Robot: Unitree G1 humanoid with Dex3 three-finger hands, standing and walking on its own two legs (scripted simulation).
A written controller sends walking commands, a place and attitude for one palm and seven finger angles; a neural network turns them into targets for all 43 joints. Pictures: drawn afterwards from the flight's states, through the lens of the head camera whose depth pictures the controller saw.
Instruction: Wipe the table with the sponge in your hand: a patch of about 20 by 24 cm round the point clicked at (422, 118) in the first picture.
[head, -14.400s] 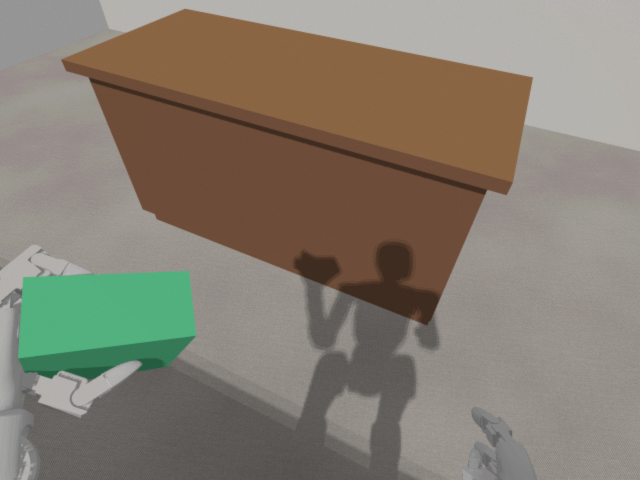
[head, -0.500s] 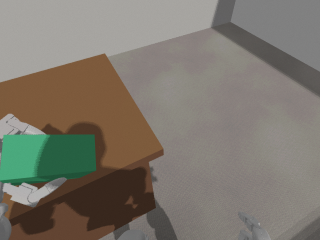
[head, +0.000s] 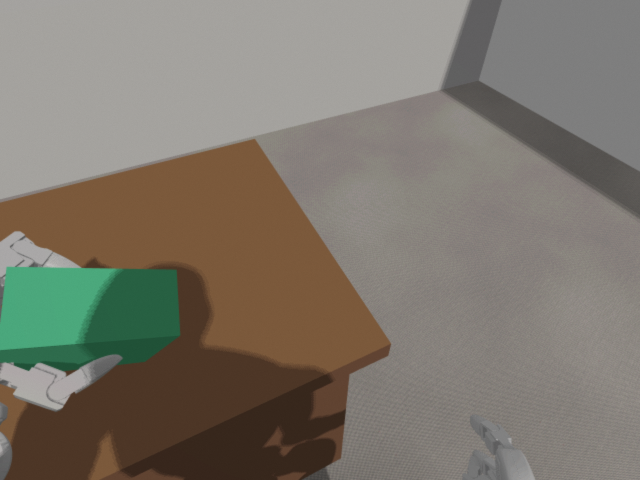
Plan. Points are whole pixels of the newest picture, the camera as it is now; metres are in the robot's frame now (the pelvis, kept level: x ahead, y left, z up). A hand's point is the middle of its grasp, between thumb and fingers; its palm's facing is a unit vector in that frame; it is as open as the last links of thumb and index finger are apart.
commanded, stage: come to a stop and stand still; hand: left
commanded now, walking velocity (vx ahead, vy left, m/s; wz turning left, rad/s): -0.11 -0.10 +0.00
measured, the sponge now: (114, 322) +0.22 +0.22 +0.16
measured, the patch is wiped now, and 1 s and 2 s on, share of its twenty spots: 0.00 0.00 0.00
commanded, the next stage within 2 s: look again from close up in 0.86 s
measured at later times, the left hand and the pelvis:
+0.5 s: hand (59, 291) +0.24 +0.28 +0.18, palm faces +0.35 -0.82 -0.45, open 10.4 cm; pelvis +0.03 +0.03 +0.02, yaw -1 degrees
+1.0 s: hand (42, 303) +0.23 +0.29 +0.17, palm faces +0.38 -0.80 -0.46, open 10.4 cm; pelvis +0.01 +0.03 +0.01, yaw +1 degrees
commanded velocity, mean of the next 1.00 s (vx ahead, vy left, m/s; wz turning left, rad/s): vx -0.06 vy -0.04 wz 0.00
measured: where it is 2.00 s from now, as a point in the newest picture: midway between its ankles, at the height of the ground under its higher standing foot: outside the picture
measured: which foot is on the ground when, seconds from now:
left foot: down 0.00-1.00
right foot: down 0.00-1.00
